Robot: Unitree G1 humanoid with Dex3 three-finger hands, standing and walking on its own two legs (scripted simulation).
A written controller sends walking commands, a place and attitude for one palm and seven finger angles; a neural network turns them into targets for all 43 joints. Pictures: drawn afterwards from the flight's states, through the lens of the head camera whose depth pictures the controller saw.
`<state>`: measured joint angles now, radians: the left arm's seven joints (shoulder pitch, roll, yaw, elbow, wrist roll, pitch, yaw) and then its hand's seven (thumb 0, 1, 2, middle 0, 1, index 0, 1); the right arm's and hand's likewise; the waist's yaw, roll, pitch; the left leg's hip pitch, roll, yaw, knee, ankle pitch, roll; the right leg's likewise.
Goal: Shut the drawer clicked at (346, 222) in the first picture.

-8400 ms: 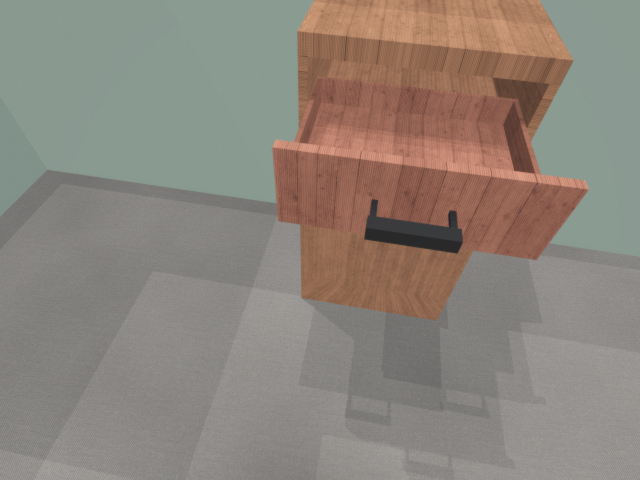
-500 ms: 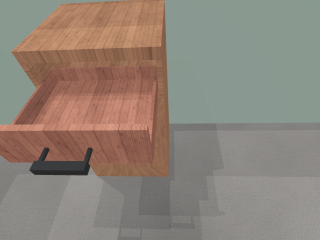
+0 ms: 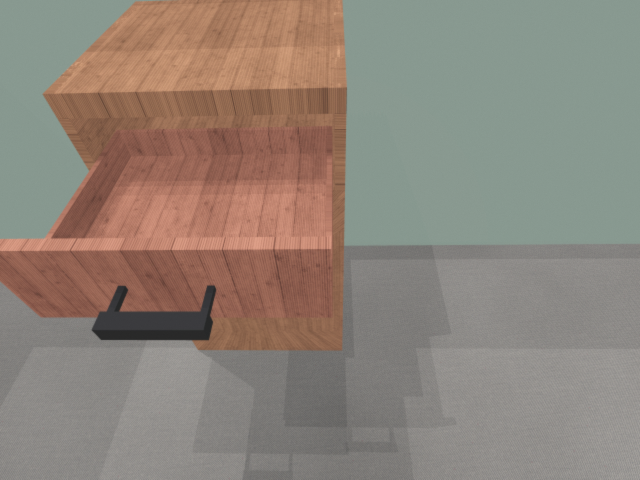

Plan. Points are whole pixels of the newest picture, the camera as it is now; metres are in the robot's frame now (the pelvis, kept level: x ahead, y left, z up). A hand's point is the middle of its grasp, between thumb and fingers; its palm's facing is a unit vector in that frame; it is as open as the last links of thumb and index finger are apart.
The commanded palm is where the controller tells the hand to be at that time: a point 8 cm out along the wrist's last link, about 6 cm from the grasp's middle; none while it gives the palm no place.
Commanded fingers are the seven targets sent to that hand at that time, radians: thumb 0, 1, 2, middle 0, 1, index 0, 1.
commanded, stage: come to a stop and stand still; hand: left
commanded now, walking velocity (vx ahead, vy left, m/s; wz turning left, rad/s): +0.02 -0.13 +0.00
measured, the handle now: (159, 309) +0.31 +0.23 +0.04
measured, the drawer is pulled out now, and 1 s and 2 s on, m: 0.29 0.29 0.29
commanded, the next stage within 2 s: look again from close up in 1.00 s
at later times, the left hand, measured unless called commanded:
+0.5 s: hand out of the picture +0.01 +0.17 -0.17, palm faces +0.03 -0.98 -0.17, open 7.3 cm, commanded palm none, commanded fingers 0.00 0.90 0.90 -0.20 -0.30 -0.20 -0.30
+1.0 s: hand out of the picture +0.03 +0.21 -0.17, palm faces +0.00 -0.98 -0.20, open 7.3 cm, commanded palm none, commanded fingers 0.00 0.90 0.90 -0.20 -0.30 -0.20 -0.30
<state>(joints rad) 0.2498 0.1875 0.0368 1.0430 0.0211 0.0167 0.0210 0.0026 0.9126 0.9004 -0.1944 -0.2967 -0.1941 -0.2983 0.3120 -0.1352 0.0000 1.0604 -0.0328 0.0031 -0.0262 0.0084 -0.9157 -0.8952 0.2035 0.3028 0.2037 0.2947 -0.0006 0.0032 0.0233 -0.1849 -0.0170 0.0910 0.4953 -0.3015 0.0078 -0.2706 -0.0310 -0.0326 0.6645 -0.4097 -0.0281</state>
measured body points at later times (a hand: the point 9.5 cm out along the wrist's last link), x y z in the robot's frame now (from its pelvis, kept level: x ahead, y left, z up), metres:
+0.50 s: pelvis +0.01 +0.01 +0.00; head +0.01 +0.02 +0.45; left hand +0.01 +0.23 -0.16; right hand +0.04 -0.22 -0.15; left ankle -0.02 +0.11 -0.73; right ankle -0.02 -0.08 -0.73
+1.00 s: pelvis +0.02 +0.03 +0.01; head +0.03 +0.03 +0.46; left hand +0.03 +0.26 -0.15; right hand +0.01 -0.18 -0.15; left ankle -0.02 +0.11 -0.73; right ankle -0.02 -0.08 -0.73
